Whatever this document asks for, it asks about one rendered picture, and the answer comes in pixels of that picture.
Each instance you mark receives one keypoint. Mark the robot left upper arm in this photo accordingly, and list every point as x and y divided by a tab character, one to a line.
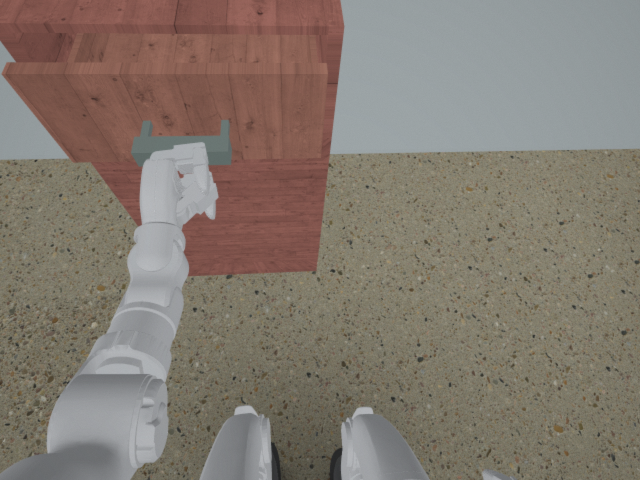
106	427

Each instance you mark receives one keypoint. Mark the robot left thigh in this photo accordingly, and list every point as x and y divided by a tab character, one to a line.
242	445

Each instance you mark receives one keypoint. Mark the cabinet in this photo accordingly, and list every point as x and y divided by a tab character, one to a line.
269	211

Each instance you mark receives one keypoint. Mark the robot left hand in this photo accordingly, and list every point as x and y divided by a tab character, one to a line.
161	187

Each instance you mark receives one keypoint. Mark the drawer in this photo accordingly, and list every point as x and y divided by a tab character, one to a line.
271	88

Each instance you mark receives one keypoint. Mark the left robot forearm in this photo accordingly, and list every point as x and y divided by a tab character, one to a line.
140	336

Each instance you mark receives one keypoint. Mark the handle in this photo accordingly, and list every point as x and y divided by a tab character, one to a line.
219	150

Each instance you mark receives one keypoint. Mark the right robot shin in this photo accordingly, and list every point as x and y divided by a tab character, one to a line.
346	474

